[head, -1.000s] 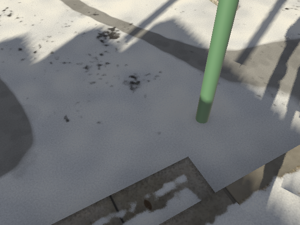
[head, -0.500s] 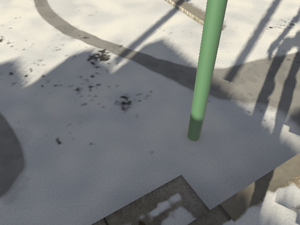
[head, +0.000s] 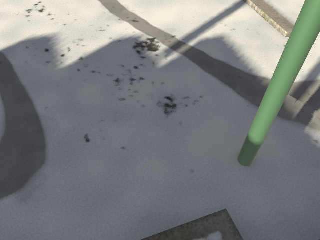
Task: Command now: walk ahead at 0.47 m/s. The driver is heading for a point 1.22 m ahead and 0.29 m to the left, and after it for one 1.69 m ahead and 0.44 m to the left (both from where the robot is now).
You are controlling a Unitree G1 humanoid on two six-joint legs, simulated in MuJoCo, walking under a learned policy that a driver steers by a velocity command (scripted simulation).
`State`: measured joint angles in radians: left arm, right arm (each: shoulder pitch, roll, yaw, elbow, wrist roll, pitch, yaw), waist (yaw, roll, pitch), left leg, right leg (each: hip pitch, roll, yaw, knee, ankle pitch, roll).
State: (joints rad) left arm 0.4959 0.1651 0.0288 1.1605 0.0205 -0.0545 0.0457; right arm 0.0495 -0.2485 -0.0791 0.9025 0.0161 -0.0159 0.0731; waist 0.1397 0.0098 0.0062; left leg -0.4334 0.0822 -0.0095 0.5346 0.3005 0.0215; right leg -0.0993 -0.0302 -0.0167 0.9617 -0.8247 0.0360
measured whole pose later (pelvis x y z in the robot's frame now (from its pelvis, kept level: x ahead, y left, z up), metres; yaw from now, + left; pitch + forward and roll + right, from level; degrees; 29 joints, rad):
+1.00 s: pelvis +0.59 -0.01 -0.22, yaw +4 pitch -1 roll -3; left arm 0.46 0.14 0.01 1.10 0.08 -0.10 -0.01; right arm 0.15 -0.22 -0.03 0.94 -0.05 -0.07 0.06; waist 0.05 0.05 0.01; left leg -0.65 0.08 -0.11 0.67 0.40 0.04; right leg -0.12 0.05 -0.16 0.60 -0.48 -0.05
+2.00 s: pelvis +1.13 +0.14 -0.34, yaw +39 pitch +4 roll -1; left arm 0.38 0.23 0.09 0.94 -0.01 -0.08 0.04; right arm 0.06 -0.24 -0.08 0.70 0.03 -0.03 0.04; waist 0.08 0.03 -0.01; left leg -0.69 0.06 -0.01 0.73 -0.05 0.04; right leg 0.00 -0.07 -0.23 0.29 -0.34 0.05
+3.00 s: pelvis +1.54 +0.52 -0.34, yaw +32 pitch +2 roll -1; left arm 0.23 0.27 0.05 0.75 -0.01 -0.04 0.00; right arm 0.11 -0.27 -0.04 0.71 -0.01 -0.07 -0.01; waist 0.05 0.03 0.05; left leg -0.63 0.06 -0.08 0.66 0.00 -0.05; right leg -0.19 0.13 0.08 0.38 -0.22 -0.09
